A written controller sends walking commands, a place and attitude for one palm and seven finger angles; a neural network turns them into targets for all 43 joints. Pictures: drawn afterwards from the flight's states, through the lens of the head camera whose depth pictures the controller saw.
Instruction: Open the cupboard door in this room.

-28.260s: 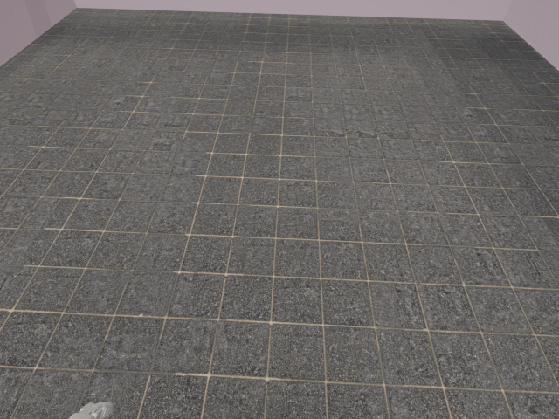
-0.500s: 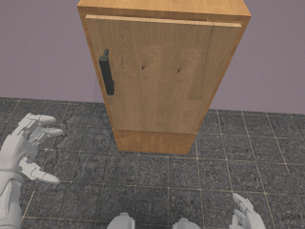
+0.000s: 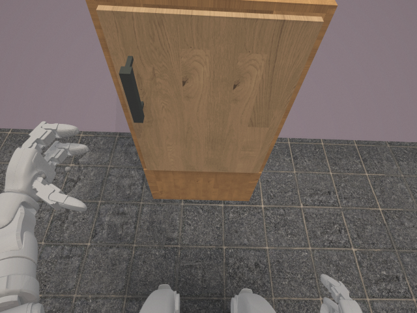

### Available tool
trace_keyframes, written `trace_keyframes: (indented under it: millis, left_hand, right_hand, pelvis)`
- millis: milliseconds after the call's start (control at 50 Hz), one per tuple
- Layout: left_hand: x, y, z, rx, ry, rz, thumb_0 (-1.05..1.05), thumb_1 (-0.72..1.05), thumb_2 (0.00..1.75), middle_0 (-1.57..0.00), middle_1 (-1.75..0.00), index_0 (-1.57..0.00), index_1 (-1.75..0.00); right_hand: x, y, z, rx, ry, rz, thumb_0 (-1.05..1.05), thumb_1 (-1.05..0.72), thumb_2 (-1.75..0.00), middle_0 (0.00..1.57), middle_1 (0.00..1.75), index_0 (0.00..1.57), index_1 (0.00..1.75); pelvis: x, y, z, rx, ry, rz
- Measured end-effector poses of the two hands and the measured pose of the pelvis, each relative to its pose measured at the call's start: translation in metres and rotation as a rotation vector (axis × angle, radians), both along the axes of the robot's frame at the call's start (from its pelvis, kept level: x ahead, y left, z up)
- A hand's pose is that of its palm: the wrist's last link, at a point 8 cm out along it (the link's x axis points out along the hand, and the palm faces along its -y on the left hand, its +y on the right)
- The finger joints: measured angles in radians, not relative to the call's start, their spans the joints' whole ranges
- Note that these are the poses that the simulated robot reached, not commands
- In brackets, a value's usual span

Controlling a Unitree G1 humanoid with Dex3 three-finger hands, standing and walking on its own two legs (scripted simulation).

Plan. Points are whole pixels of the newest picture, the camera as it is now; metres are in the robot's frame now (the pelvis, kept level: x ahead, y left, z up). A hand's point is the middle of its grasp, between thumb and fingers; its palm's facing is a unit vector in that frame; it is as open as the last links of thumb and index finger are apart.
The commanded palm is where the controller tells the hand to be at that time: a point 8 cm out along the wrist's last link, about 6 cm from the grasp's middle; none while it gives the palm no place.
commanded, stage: move the hooked fingers beside the handle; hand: left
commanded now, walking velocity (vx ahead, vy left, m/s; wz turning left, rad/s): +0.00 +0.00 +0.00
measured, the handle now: (134, 91) +0.58 +0.19 +0.04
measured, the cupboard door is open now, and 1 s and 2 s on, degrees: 0 0 0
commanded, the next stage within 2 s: slide the fingers in behind the handle in 1.98 s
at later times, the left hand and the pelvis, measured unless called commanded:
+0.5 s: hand (81, 138) +0.43 +0.26 +0.06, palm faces -0.01 -1.00 -0.02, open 14.0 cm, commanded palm +0.41 +0.31 +0.05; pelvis +0.00 +0.01 -0.01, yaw -1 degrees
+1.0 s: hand (102, 111) +0.50 +0.24 +0.05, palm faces -0.02 -1.00 -0.02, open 14.0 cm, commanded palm +0.49 +0.29 +0.05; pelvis +0.00 +0.01 -0.02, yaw -2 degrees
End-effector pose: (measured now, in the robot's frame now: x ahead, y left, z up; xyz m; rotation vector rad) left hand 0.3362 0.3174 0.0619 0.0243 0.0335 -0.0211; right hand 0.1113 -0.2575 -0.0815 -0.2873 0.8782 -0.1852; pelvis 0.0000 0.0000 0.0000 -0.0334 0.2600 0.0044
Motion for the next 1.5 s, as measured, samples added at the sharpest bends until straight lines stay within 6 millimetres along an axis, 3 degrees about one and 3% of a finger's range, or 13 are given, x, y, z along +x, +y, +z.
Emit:
trace_keyframes:
  millis: [200,480,1040,1240,1380,1500]
  left_hand:
    - [0.022,-0.001,-0.005,0.002,0.001,0.012,-0.01,-0.5,0.3,-0.3,-1.2,-0.3,-1.2]
    - [0.07,-0.001,-0.006,-0.006,-0.007,0.012,-0.01,-0.5,0.3,-0.3,-1.2,-0.3,-1.2]
    - [0.153,-0.025,-0.007,-0.001,0.013,0.006,-0.01,-0.5,0.3,-0.3,-1.2,-0.3,-1.2]
    - [0.182,-0.024,-0.009,0.005,0.021,0.016,-0.01,-0.5,0.3,-0.3,-1.2,-0.3,-1.2]
    - [0.186,-0.025,-0.016,0.004,0.03,0.001,-0.01,-0.5,0.3,-0.3,-1.2,-0.3,-1.2]
    - [0.183,-0.025,-0.019,0.004,0.027,0.016,-0.01,-0.5,0.3,-0.3,-1.2,-0.3,-1.2]
  right_hand:
    - [-0.028,-0.003,-0.009,-0.006,0.119,-0.046,0.01,-0.9,-0.9,0.2,0.3,0.21,0.3]
    - [-0.046,-0.001,-0.015,-0.022,0.205,-0.083,0.01,-0.9,-0.9,0.2,0.3,0.21,0.3]
    - [-0.115,0.003,-0.027,-0.03,0.458,-0.179,0.0,-0.9,-0.9,0.2,0.3,0.21,0.3]
    - [-0.134,0.003,-0.027,-0.034,0.529,-0.212,0.0,-0.9,-0.9,0.2,0.3,0.21,0.3]
    - [-0.141,0.008,-0.027,-0.016,0.581,-0.224,0.0,-0.9,-0.9,0.2,0.3,0.21,0.3]
    - [-0.135,0.01,-0.026,-0.009,0.577,-0.223,0.0,-0.9,-0.9,0.2,0.3,0.21,0.3]
  pelvis:
    - [0.003,0.004,-0.001,-0.001,0.024,-0.004]
    - [0.001,0.008,-0.007,-0.01,0.061,-0.011]
    - [0.0,0.013,-0.019,-0.024,0.147,-0.021]
    - [0.001,0.011,-0.025,-0.033,0.186,-0.028]
    - [0.005,0.012,-0.024,-0.032,0.202,-0.034]
    - [0.009,0.012,-0.022,-0.033,0.2,-0.035]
